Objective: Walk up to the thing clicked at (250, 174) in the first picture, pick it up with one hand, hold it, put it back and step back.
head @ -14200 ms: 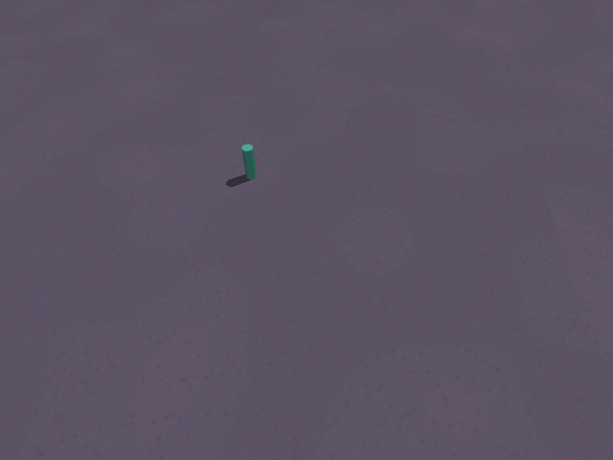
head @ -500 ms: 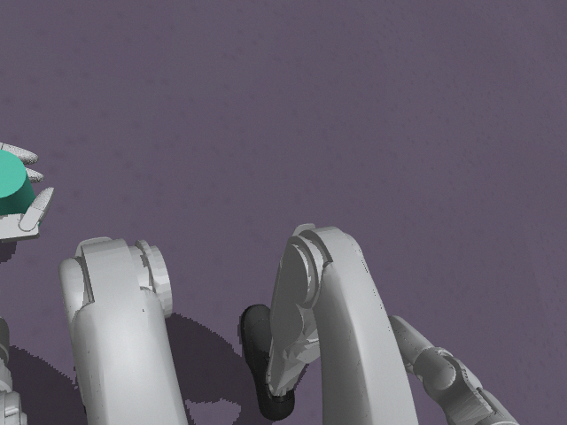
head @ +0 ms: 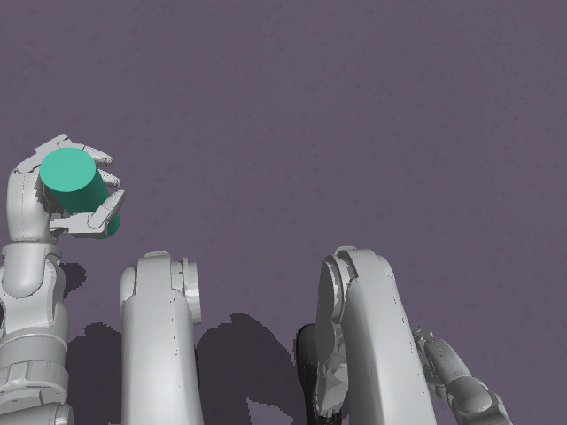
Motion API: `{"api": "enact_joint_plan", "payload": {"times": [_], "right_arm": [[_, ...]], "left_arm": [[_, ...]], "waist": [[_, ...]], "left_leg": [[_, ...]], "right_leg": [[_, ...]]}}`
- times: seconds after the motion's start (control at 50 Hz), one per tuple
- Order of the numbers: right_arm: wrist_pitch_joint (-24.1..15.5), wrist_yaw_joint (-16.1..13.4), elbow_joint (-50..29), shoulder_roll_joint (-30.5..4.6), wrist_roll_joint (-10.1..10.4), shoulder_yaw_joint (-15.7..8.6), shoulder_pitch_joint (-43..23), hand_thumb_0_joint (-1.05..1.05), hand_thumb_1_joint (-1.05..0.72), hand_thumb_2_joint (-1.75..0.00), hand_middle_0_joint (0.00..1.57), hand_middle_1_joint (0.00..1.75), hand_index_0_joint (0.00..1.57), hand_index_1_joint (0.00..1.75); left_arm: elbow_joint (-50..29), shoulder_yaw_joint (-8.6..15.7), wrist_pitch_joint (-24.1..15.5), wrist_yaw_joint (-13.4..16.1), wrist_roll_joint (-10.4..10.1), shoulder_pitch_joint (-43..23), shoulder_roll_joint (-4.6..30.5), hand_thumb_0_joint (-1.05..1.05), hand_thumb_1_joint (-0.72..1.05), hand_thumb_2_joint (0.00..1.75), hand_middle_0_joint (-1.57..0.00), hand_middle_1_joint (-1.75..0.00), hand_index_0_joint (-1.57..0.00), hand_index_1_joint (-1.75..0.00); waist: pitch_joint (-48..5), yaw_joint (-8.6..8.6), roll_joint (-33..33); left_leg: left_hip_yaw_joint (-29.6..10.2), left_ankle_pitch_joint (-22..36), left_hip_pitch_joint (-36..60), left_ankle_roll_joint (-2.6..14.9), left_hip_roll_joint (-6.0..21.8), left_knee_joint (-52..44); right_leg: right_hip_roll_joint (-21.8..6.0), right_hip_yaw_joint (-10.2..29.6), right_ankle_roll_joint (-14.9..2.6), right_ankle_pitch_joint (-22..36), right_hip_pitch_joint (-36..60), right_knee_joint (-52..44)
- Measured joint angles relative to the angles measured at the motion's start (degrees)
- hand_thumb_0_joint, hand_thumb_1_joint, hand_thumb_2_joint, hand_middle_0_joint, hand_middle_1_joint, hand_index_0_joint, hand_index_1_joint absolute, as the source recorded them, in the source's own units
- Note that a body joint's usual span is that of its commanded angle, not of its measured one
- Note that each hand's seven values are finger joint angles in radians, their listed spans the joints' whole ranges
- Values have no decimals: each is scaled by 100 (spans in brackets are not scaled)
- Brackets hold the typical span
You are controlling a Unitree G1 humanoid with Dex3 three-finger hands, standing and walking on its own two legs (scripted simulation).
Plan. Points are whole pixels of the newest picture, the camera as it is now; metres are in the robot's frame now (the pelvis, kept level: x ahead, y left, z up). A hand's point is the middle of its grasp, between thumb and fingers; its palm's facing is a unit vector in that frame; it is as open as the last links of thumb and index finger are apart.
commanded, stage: settle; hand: left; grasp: from the side
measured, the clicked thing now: (87, 200) +0.39 +0.26 -0.06
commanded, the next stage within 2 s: lift in 0.78 s
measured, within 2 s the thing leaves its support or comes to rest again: neither
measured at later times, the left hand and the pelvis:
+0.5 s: hand (82, 173) +0.40 +0.25 +0.02, palm faces +0.12 -0.99 -0.04, open 7.2 cm; pelvis +0.01 -0.01 +0.04, yaw +3 degrees
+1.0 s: hand (74, 163) +0.40 +0.25 +0.04, palm faces +0.13 -0.99 -0.04, open 7.2 cm; pelvis +0.01 +0.00 +0.06, yaw +4 degrees
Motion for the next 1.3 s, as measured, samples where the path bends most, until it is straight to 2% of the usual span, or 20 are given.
{"api": "enact_joint_plan", "payload": {"times": [0.12,0.28,0.48,0.68,1.0,1.16,1.3], "right_arm": [[-30,-97,58,9,124,-154,142,0,-88,-89,21,30,21,30],[-120,-201,75,21,194,-341,209,0,-89,-89,21,30,21,30],[-225,-276,78,45,212,-490,216,0,-89,-89,20,30,21,30],[-267,-300,92,96,212,-540,286,0,-89,-89,20,30,21,30],[-304,-324,148,150,238,-538,453,0,-89,-89,20,30,21,30],[-322,-381,157,137,323,-590,496,0,-91,-89,21,30,21,30],[-343,-471,62,152,448,-641,528,0,-91,-89,20,30,21,30]], "left_arm": [[-23,130,148,-215,-132,-65,-180,0,-1,106,-93,-101,-88,-100],[-34,203,257,-399,-146,-139,-339,0,-1,106,-93,-101,-88,-100],[-66,268,325,-467,-92,-216,-468,0,-1,106,-92,-102,-88,-101],[36,275,378,-465,10,-291,-496,0,-1,106,-92,-102,-88,-101],[278,324,340,-495,38,-424,-527,0,-1,106,-92,-102,-87,-102],[-25,255,484,-654,-94,-255,-566,0,-1,106,-92,-102,-87,-102],[-578,167,761,-620,-212,21,-660,0,-1,106,-92,-102,-87,-102]], "waist": [[-120,37,69],[-270,74,103],[-411,107,103],[-480,118,109],[-551,76,161],[-599,110,205],[-709,180,248]], "left_leg": [[126,-35,105,-38,13,-225],[251,-80,282,-52,44,-495],[362,-87,478,-35,48,-771],[450,-51,610,2,36,-960],[525,-6,760,12,18,-1172],[569,4,938,10,26,-1371],[608,29,1235,24,36,-1751]], "right_leg": [[-31,90,-61,-65,14,-109],[-40,178,-95,-122,115,-294],[-64,254,-95,-156,284,-517],[-88,320,-73,-144,414,-678],[-116,372,-72,-128,544,-845],[-120,399,-79,-119,693,-1016],[-128,405,-74,-86,987,-1400]]}}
